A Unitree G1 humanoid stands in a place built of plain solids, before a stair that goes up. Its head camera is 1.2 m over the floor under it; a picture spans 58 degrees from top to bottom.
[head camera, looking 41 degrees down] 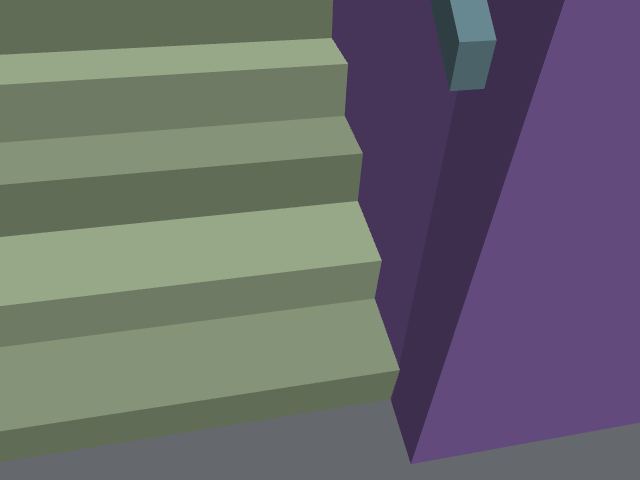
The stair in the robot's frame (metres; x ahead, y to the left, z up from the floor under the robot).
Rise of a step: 0.19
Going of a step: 0.25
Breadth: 1.40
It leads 10 degrees to the left of straight ahead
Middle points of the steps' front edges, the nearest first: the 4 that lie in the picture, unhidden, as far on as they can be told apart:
0.52 0.48 0.19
0.76 0.52 0.36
1.02 0.56 0.55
1.26 0.60 0.73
